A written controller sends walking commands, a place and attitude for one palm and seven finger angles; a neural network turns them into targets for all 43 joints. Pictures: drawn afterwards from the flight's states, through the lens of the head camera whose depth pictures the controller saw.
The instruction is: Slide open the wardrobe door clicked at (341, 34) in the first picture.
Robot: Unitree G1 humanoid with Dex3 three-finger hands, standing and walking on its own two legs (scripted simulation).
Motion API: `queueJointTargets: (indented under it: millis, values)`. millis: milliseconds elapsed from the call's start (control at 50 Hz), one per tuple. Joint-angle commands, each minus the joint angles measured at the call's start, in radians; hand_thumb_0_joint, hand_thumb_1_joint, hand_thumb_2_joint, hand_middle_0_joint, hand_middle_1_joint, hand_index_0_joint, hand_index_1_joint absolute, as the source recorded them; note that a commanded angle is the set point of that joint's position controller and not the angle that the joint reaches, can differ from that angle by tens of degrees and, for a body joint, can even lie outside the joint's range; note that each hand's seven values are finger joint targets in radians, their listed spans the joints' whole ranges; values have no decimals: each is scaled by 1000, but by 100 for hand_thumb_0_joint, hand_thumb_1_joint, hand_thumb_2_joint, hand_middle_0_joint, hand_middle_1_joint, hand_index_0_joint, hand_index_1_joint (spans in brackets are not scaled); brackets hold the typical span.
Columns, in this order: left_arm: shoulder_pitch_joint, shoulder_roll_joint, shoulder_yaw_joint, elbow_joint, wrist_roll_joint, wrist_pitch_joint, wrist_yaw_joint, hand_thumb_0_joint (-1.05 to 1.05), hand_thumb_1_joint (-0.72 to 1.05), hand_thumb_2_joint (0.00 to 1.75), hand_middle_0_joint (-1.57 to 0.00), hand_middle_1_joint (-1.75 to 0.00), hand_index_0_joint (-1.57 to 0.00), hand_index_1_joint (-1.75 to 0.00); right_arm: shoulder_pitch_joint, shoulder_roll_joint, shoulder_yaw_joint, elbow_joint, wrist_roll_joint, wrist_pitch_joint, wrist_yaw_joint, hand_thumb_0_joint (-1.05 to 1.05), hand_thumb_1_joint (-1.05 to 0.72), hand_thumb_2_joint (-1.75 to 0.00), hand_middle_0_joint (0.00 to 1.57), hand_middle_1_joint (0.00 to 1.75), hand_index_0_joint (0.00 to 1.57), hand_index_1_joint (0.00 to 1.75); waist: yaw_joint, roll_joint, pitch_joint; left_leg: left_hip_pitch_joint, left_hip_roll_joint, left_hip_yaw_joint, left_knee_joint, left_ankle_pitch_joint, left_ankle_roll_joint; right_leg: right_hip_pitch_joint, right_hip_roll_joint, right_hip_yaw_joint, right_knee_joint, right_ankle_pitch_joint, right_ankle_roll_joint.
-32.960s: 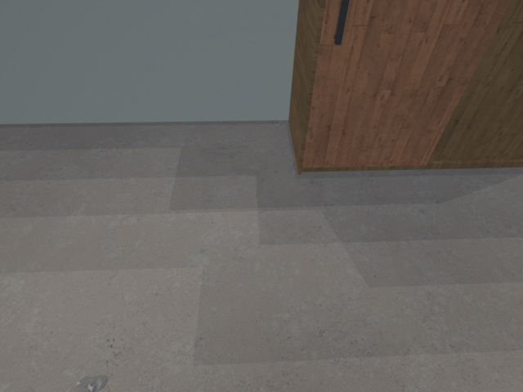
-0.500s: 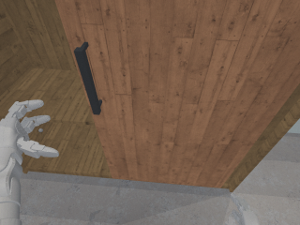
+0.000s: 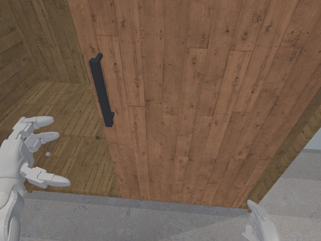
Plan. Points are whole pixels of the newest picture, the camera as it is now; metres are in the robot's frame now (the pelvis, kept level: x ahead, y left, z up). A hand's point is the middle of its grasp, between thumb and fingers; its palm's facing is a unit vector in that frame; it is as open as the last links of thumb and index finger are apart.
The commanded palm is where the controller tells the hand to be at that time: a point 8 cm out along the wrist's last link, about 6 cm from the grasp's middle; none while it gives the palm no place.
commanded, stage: draw the hand back to the body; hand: left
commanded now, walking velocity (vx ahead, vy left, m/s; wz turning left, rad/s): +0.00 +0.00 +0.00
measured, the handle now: (104, 92) +0.51 +0.25 +0.11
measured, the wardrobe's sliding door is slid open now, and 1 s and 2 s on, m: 0.62 0.62 0.62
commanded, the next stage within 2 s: step back with the hand held close in 1.00 s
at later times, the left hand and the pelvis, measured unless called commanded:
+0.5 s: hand (51, 154) +0.22 +0.25 +0.17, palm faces +0.46 -0.83 -0.32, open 10.0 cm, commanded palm +0.17 +0.29 +0.17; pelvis +0.02 -0.01 +0.01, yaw -2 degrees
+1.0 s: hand (62, 158) +0.21 +0.22 +0.17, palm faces +0.46 -0.82 -0.35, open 7.4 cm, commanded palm +0.17 +0.26 +0.18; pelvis +0.03 -0.03 +0.01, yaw -2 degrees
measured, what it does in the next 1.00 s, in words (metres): stands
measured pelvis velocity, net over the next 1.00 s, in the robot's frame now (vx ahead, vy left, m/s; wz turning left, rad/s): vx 0.03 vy -0.03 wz -0.03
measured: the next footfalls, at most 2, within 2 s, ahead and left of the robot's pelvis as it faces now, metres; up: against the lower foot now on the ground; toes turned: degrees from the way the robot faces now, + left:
none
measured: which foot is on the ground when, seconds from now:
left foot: down 0.00-1.00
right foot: down 0.00-1.00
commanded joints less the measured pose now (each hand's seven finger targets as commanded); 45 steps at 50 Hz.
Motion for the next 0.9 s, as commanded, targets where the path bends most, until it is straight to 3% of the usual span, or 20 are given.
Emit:
queueJointTargets:
  millis: [0,20,40,60,100,120,200,320,460,540,600,700,760,880]
  values:
    - [-115,200,88,-288,97,-106,232,0,-19,37,-24,-94,-24,-94,-150,-103,-51,-134,-22,-42,-1,0,-90,-90,20,30,20,30,-8,19,-25,127,-19,-64,-188,-191,-4,-142,4,77,-202,-92,-15]
    - [-84,216,102,-320,113,-118,257,0,-15,39,-24,-92,-24,-92,-149,-103,-55,-127,-24,-38,3,0,-90,-90,20,30,20,30,1,47,-61,143,-18,-56,-197,-166,-4,-106,6,78,-197,-65,-18]
    - [-82,208,90,-389,126,-130,275,0,-12,41,-24,-89,-24,-89,-148,-100,-54,-132,-28,-36,10,0,-90,-90,20,30,20,30,2,103,-121,178,-14,-59,-209,-132,-6,-77,7,75,-185,-20,-21]
    - [-67,188,67,-428,139,-138,292,0,-8,43,-23,-87,-23,-87,-155,-94,-53,-132,-32,-35,13,0,-90,-90,20,30,20,30,2,126,-137,196,-11,-60,-221,-122,-10,-59,10,75,-183,1,-22]
    - [-38,158,38,-449,155,-140,317,0,-1,46,-23,-83,-23,-83,-158,-89,-53,-129,-34,-29,19,0,-90,-90,20,30,20,30,-4,114,-114,201,-7,-60,-242,-116,-12,-46,17,72,-190,15,-20]
    - [-30,161,41,-434,164,-137,326,0,3,48,-23,-81,-23,-81,-162,-92,-55,-122,-37,-24,18,0,-90,-90,20,30,20,30,-7,71,-83,192,-6,-53,-245,-106,-8,-45,20,72,-204,16,-19]
    - [-18,143,26,-425,177,-133,339,0,17,55,-22,-73,-22,-73,-179,-86,-58,-121,-38,2,18,0,-90,-90,20,30,20,30,-10,-5,-16,195,-6,-39,-261,-94,-1,-52,25,70,-234,-3,-12]
    - [69,132,26,-489,191,-140,340,0,39,65,-22,-60,-22,-60,-192,-78,-60,-124,-44,24,27,0,-90,-90,20,30,20,30,7,58,-42,232,-11,-34,-265,6,-7,7,26,67,-234,71,-19]
    - [219,134,48,-569,183,-141,334,0,65,78,-21,-45,-21,-45,-191,-69,-68,-147,-49,45,39,0,-90,-90,20,30,20,30,14,0,-30,234,-11,-10,-233,109,-1,21,23,69,-239,153,-13]
    - [254,128,48,-590,181,-143,329,0,79,85,-20,-36,-20,-36,-188,-64,-72,-153,-47,57,40,0,-90,-90,20,30,20,30,10,15,2,228,-14,5,-219,110,3,4,17,76,-248,166,-7]
    - [255,127,41,-636,184,-154,328,0,90,90,-20,-30,-20,-30,-183,-64,-76,-157,-49,54,41,0,-90,-90,20,30,20,30,8,27,-17,243,-17,10,-207,118,5,3,16,79,-245,179,-5]
    - [250,125,41,-593,181,-154,331,0,90,90,-20,-30,-20,-30,-180,-64,-81,-151,-48,60,33,0,-90,-90,20,30,20,30,3,-36,8,240,-19,17,-201,107,13,-16,14,82,-255,176,3]
    - [241,130,44,-593,182,-157,332,0,90,90,-20,-30,-20,-30,-183,-60,-80,-150,-48,59,28,0,-90,-90,20,30,20,30,6,5,7,250,-22,23,-197,107,15,-19,8,89,-258,181,4]
    - [248,130,43,-591,179,-163,331,0,90,90,-20,-30,-20,-30,-189,-56,-79,-149,-49,58,25,0,-90,-90,20,30,20,30,9,-20,8,251,-24,24,-191,114,18,-15,5,96,-261,195,8]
